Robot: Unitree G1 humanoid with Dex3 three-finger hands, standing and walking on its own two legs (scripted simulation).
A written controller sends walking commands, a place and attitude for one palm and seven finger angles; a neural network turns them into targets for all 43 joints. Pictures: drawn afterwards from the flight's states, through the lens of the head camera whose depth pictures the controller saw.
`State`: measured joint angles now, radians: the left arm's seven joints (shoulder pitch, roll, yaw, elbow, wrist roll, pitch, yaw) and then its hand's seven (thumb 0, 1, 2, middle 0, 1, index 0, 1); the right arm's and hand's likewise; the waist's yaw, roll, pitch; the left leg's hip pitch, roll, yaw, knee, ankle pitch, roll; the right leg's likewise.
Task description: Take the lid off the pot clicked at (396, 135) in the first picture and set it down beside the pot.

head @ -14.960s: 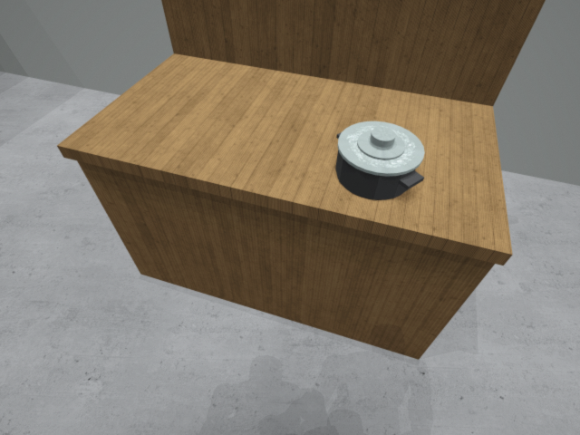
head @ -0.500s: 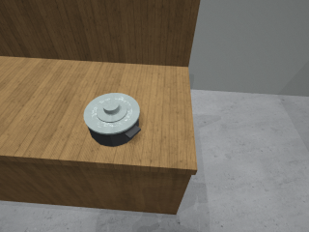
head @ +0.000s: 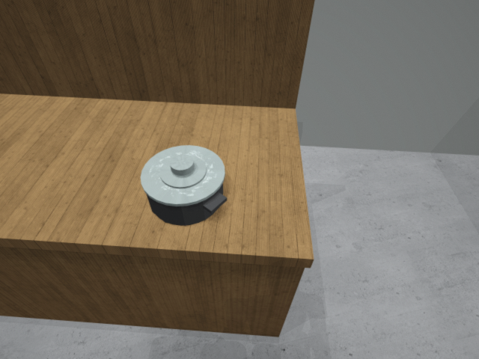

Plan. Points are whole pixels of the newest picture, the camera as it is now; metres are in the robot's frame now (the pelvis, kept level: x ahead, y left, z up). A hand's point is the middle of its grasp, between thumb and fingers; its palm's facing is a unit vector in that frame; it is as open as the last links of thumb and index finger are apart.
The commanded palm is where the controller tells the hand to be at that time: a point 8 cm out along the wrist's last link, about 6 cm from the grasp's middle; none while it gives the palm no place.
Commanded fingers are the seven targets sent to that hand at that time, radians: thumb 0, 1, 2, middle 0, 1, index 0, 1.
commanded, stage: look again from close up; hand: left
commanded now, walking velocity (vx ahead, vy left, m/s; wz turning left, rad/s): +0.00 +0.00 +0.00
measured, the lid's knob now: (182, 164) +0.52 +0.16 +0.02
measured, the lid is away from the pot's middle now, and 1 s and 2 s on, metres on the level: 0.00 0.00 0.00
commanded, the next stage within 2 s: lift the closed hand beside the body in 0.86 s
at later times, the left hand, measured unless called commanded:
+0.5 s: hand out of the picture +0.00 +0.18 -0.18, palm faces +0.02 -0.99 -0.16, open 7.4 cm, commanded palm none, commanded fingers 0.00 0.90 0.90 -0.20 -0.30 -0.20 -0.30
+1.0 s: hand out of the picture +0.01 +0.18 -0.17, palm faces +0.03 -0.98 -0.17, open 7.4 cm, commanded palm +0.10 +0.24 -0.07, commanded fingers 0.00 0.90 0.90 -0.33 -0.44 -0.33 -0.44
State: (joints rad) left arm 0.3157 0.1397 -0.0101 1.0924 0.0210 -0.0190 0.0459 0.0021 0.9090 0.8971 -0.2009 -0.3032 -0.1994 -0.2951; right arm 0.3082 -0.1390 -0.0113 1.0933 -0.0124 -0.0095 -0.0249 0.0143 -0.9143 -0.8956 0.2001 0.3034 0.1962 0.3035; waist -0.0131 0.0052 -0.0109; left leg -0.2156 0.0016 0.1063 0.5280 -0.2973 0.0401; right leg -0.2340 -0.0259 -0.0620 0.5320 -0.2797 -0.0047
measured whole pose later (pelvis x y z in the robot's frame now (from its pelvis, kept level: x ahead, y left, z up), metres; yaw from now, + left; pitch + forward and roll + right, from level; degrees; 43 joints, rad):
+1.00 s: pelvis +0.01 +0.02 +0.01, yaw +0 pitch -1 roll +0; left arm 0.35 0.15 -0.03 0.98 0.00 0.03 0.05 0.00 0.91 0.90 -0.20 -0.30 -0.20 -0.30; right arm 0.31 -0.14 0.01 1.09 0.01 -0.04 -0.02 0.02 -0.92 -0.90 0.20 0.30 0.20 0.30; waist 0.01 -0.02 0.03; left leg -0.17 -0.03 0.11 0.45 -0.28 0.06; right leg -0.18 -0.05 -0.05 0.45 -0.25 0.03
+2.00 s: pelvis +0.03 -0.02 +0.00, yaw +2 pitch -1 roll +0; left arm 0.66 0.24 0.13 -0.07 -0.01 -0.05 0.08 0.01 0.90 0.90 -1.29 -1.50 -1.29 -1.49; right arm 0.20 -0.21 -0.03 0.64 0.02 -0.15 -0.08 0.02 -0.90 -0.90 0.20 0.30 0.20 0.30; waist 0.04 0.05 0.01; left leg -0.16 0.01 0.07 0.47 -0.30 0.01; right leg -0.16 -0.01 -0.10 0.47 -0.29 -0.02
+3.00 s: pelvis +0.01 -0.01 +0.01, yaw +2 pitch +0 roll +0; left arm 0.36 0.59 0.04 -0.22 0.77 0.05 -0.16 0.00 0.49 1.06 -1.14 -1.03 -1.14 -1.02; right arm 0.10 -0.29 0.01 0.58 0.03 0.09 -0.02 0.02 -0.90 -0.90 0.20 0.30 0.20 0.30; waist 0.06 0.14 -0.01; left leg -0.17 -0.01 0.07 0.41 -0.24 0.04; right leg -0.17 -0.02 -0.09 0.41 -0.23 -0.01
